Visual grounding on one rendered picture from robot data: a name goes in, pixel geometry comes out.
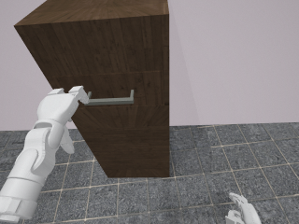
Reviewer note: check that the robot right hand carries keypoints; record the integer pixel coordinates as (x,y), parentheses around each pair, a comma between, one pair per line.
(247,212)

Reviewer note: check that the cabinet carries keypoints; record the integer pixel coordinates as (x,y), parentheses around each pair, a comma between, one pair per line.
(82,37)

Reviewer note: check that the drawer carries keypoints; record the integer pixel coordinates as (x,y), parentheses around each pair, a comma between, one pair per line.
(147,86)

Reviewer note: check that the robot left forearm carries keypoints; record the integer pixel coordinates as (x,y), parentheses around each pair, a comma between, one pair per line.
(28,176)

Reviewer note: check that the handle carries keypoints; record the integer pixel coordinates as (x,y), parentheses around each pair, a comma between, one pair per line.
(111,101)

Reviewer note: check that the robot left hand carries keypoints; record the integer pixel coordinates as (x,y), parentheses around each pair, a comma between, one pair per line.
(60,106)

